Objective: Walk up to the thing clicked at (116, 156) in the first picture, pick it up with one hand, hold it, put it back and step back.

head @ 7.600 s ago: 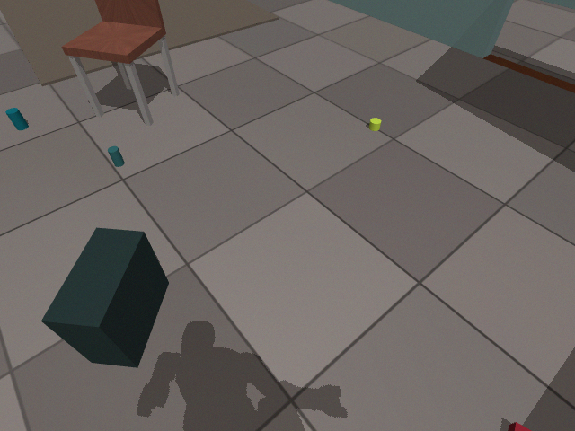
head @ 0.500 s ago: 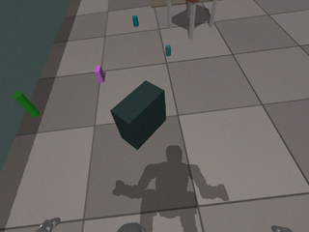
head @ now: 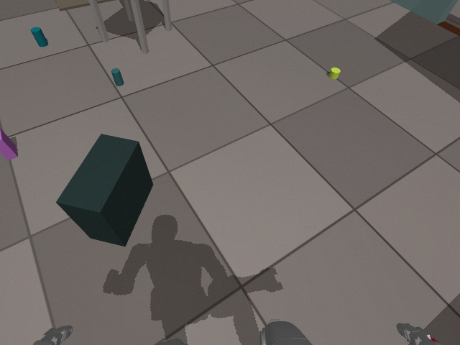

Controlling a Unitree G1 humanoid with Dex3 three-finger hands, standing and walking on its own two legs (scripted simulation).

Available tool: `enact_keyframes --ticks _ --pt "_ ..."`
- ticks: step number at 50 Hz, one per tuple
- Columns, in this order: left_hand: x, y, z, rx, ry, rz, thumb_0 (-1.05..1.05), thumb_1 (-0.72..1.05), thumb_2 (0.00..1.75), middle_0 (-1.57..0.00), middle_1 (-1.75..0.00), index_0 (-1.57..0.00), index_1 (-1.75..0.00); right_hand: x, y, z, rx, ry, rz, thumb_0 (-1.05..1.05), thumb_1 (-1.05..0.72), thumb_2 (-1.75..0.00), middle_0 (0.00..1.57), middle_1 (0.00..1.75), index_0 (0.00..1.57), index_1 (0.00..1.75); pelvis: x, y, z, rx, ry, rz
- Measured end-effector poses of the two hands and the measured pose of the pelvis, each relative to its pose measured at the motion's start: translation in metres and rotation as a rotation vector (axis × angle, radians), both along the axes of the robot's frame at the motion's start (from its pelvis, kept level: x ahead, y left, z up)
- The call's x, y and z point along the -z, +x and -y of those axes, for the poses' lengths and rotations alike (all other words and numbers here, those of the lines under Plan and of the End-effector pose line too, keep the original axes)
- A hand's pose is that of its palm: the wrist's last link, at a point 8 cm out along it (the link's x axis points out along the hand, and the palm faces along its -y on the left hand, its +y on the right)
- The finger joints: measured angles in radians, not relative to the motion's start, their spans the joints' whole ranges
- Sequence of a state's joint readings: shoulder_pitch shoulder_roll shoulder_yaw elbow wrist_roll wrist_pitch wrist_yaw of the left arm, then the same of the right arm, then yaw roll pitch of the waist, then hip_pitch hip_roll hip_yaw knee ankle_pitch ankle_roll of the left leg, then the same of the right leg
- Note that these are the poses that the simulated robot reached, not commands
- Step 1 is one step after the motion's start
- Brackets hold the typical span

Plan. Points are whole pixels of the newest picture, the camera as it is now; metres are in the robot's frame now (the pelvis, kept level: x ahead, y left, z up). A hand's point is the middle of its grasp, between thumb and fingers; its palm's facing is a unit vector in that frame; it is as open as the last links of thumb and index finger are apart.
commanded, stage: walk up
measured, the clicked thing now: (117, 77) +1.69 +0.66 -0.72
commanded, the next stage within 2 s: stand in 1.74 s
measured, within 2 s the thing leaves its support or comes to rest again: neither
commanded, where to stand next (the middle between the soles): +0.06 -0.02 m, yaw -33 degrees
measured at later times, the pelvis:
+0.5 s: pelvis +0.00 +0.00 -0.03, yaw -18 degrees
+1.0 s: pelvis -0.01 -0.01 -0.03, yaw -29 degrees
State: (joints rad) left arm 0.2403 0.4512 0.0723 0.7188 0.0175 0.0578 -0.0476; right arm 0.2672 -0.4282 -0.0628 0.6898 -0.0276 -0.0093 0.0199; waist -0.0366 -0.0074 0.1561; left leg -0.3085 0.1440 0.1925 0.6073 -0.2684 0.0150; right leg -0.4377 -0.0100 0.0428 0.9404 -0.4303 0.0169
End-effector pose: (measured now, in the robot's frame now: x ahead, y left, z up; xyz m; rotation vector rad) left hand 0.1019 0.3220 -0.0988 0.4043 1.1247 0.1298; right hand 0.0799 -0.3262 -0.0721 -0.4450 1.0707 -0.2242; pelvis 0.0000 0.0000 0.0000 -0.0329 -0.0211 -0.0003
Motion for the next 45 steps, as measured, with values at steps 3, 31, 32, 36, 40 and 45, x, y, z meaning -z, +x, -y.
enact_keyframes --ticks 3,31,32,36,40,45 --pt "0.002 0.016 0.014 0.054 0.010 0.010 0.01 0.90 0.90 -0.20 -0.30 -0.20 -0.30 0.009 -0.024 0.015 0.056 0.001 -0.013 0.00 -0.90 -0.90 0.21 0.30 0.21 0.30 0.007 -0.002 0.007 0.042 0.003 -0.001" --pt "0.017 0.095 0.059 0.324 0.018 0.023 0.01 0.90 0.90 -0.20 -0.30 -0.20 -0.30 0.029 -0.134 -0.007 0.384 0.043 -0.025 0.00 -0.90 -0.90 0.21 0.30 0.21 0.30 0.014 -0.005 0.002 0.372 0.019 0.015" --pt "0.015 0.097 0.061 0.336 0.017 0.020 0.01 0.90 0.90 -0.20 -0.30 -0.20 -0.30 0.027 -0.140 -0.005 0.390 0.040 -0.030 0.00 -0.90 -0.90 0.21 0.30 0.21 0.30 0.013 -0.005 0.003 0.381 0.017 0.013" --pt "0.011 0.103 0.073 0.383 0.031 0.020 0.01 0.90 0.90 -0.20 -0.30 -0.20 -0.30 0.028 -0.161 0.008 0.422 0.032 -0.045 0.00 -0.90 -0.90 0.21 0.30 0.21 0.30 0.014 -0.008 0.011 0.413 0.008 0.006" --pt "0.012 0.102 0.086 0.408 0.063 0.049 0.00 0.90 0.90 -0.20 -0.30 -0.20 -0.30 0.044 -0.177 0.022 0.477 0.037 -0.059 0.00 -0.90 -0.90 0.21 0.30 0.21 0.30 0.024 -0.013 0.022 0.437 -0.009 0.014" --pt "0.010 0.094 0.096 0.437 0.067 0.036 0.00 0.90 0.90 -0.20 -0.30 -0.20 -0.30 0.054 -0.174 0.021 0.522 0.066 -0.028 0.00 -0.90 -0.90 0.21 0.30 0.21 0.30 0.023 -0.014 0.021 0.483 0.020 0.027"
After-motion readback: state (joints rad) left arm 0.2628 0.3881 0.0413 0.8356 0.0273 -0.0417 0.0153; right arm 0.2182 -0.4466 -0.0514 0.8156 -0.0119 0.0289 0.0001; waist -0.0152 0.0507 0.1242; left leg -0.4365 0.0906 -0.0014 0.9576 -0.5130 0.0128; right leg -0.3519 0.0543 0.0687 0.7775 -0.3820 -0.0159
